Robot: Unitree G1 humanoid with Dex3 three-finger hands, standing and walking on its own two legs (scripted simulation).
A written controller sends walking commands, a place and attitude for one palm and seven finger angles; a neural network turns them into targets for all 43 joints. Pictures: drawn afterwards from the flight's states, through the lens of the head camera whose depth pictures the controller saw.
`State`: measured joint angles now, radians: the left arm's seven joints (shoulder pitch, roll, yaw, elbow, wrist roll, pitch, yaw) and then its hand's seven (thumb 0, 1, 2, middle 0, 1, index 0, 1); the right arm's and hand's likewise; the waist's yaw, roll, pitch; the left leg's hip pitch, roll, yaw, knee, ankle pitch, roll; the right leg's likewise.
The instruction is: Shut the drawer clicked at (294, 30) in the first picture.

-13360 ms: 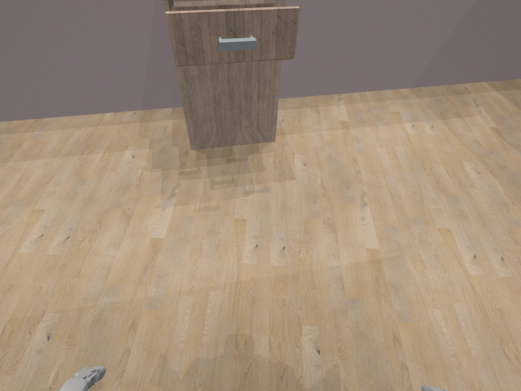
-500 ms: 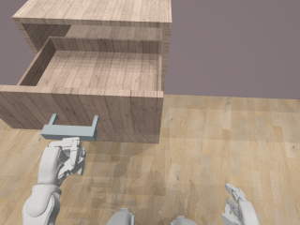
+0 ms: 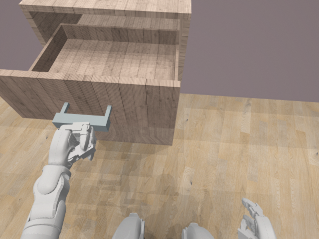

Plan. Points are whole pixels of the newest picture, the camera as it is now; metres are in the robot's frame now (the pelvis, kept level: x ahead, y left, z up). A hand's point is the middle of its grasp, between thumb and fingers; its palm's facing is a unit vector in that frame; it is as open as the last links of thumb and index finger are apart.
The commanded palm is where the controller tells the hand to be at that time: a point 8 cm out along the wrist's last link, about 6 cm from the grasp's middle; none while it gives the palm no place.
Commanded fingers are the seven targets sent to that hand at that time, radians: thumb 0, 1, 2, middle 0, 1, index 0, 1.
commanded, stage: push the drawer shut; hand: left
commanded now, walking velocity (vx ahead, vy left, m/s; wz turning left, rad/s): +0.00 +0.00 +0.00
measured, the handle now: (85, 114) +0.40 +0.21 +0.06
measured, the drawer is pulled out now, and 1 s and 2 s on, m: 0.27 0.13 0.02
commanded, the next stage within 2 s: none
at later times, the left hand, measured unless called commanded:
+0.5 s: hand (100, 118) +0.40 +0.18 +0.05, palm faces -0.04 -1.00 -0.04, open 2.7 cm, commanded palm +0.39 +0.22 +0.06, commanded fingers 0.00 0.90 0.90 -1.40 -1.60 -1.40 -1.60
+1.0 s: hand (107, 99) +0.46 +0.17 +0.05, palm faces -0.02 -1.00 -0.04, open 2.8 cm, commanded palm +0.46 +0.21 +0.06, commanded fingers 0.00 0.90 0.90 -1.40 -1.60 -1.40 -1.60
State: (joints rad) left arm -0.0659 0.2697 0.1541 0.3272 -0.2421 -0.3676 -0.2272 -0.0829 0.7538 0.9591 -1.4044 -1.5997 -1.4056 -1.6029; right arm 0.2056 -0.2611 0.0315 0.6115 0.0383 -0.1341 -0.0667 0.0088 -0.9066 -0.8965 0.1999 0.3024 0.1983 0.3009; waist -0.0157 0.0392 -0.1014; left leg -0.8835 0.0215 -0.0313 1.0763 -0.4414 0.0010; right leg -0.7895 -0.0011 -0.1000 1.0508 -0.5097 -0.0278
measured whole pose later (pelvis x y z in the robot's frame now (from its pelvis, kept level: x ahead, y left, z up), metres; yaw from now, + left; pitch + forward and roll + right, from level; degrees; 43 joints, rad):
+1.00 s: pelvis +0.00 +0.01 +0.00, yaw -2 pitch +18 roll -2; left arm -0.70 0.35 0.27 1.01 -0.12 -0.46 -0.16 -0.06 0.80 0.97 -1.40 -1.60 -1.40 -1.60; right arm 0.31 -0.26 0.03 0.65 0.01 0.00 -0.02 0.00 -0.91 -0.90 0.20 0.30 0.20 0.30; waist -0.11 0.02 -0.10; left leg -0.98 0.03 0.00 1.08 -0.43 0.02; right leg -0.90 0.01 -0.07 1.05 -0.48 -0.01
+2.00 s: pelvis -0.01 +0.03 -0.02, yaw -4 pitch +26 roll -5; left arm -1.13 0.59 0.38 1.30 0.01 -0.37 -0.14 0.01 0.77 0.95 -1.40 -1.60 -1.40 -1.60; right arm 0.40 -0.27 0.06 0.65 -0.05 0.04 0.01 0.00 -0.91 -0.90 0.20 0.30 0.20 0.30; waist -0.24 0.05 -0.10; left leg -1.20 0.05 -0.02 1.18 -0.45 0.04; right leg -1.09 0.03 -0.08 1.10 -0.47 0.00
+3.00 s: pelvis -0.02 +0.03 -0.04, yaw -5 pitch +30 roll -8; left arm -1.32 0.72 0.36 1.33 0.06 -0.25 -0.15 -0.01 0.63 0.91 -1.40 -1.60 -1.40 -1.60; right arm 0.44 -0.26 0.10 0.64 -0.07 0.00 0.02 0.00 -0.91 -0.90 0.20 0.30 0.20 0.30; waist -0.30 0.05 -0.09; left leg -1.34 0.05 -0.05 1.24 -0.43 0.05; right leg -1.21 0.03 -0.11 1.14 -0.45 0.01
